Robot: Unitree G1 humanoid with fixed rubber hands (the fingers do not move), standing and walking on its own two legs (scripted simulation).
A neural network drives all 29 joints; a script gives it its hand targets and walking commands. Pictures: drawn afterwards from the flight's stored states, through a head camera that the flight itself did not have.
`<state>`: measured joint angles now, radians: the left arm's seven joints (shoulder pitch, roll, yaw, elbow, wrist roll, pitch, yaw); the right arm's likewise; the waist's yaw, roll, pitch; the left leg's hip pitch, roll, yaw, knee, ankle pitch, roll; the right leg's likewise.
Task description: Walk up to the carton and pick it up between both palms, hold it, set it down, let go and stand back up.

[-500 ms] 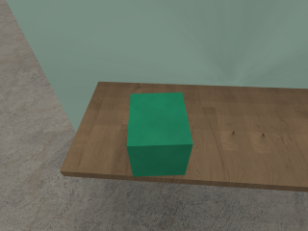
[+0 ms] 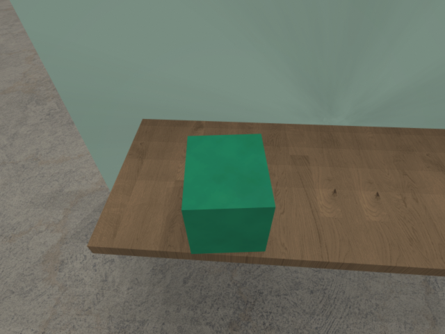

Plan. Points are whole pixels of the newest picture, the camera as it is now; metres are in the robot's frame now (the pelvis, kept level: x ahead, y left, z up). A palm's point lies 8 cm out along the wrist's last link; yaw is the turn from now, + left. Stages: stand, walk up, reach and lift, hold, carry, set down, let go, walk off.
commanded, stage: stand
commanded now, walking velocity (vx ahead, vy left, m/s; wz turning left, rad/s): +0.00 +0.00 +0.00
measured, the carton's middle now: (226, 193) +0.48 +0.01 -0.09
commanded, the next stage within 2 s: reach and lift in 0.48 s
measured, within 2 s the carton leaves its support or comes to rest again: neither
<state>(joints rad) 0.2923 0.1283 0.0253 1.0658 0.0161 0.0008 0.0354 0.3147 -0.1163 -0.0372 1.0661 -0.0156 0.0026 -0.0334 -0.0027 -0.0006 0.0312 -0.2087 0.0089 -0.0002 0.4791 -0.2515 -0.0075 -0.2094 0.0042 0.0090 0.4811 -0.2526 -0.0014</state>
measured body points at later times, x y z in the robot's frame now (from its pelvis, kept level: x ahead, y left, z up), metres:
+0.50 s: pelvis +0.00 -0.01 +0.00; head +0.01 -0.01 +0.45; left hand -0.02 +0.20 -0.16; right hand -0.03 -0.21 -0.16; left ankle +0.00 +0.12 -0.74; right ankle +0.00 -0.12 -0.74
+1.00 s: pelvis -0.01 -0.02 +0.00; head +0.04 -0.03 +0.45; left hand +0.15 +0.18 -0.12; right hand +0.15 -0.20 -0.14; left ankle +0.00 +0.13 -0.74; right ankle +0.00 -0.12 -0.74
